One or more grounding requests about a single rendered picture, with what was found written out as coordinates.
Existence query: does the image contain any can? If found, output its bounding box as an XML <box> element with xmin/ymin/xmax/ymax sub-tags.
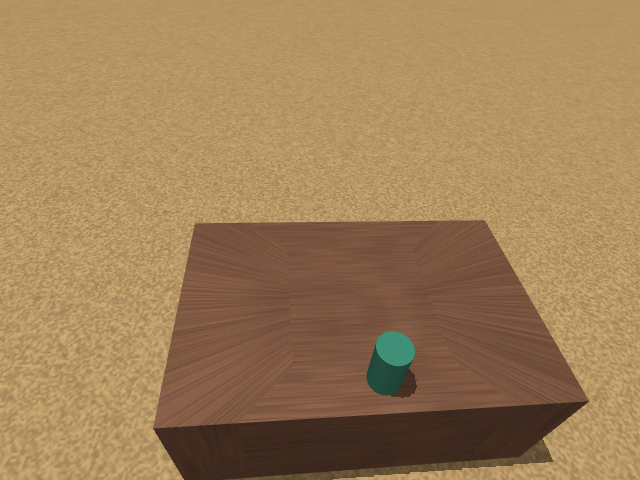
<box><xmin>367</xmin><ymin>331</ymin><xmax>415</xmax><ymax>396</ymax></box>

